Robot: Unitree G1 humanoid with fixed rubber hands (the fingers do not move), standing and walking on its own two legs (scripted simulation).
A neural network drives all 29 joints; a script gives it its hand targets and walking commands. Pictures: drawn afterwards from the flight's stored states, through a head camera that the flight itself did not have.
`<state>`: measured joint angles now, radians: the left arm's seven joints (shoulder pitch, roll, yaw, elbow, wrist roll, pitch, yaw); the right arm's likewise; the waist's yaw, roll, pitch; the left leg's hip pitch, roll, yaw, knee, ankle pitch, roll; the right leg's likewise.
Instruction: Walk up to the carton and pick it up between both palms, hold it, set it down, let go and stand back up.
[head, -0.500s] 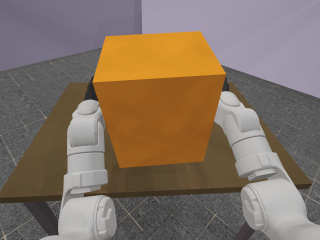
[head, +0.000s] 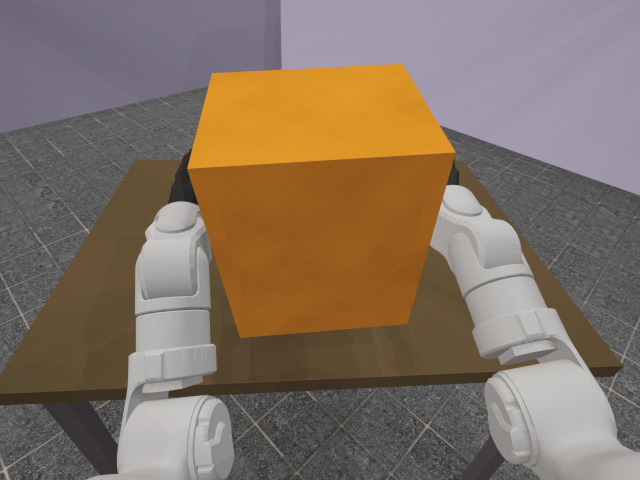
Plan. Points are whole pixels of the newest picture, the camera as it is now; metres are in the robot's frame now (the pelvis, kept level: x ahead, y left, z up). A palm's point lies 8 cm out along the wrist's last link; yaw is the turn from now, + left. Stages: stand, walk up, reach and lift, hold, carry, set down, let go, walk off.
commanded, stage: hold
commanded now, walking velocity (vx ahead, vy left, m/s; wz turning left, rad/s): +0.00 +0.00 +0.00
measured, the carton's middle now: (316, 208) +0.35 +0.01 +0.22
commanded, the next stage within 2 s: set down in 0.18 s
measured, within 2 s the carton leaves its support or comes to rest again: neither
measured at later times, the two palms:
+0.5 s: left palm (193, 199) +0.38 +0.16 +0.22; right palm (436, 199) +0.38 -0.14 +0.22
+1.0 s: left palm (205, 227) +0.41 +0.16 +0.16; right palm (420, 223) +0.41 -0.14 +0.16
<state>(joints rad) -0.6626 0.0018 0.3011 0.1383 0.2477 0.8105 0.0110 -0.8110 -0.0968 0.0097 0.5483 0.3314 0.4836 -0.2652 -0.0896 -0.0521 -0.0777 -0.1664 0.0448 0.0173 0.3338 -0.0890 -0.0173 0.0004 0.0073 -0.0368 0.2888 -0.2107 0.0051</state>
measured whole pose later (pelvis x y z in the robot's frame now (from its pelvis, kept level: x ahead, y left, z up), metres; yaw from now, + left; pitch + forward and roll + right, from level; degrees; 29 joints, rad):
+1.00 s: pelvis +0.02 -0.01 +0.00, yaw +1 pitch -4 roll +0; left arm -0.67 -0.03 0.32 0.37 0.33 0.42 -0.01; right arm -0.72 0.00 -0.15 0.76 0.05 0.01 -0.15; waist -0.04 -0.09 0.03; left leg -0.14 0.04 0.00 0.29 -0.09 -0.03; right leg 0.03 0.01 -0.05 0.25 -0.22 -0.01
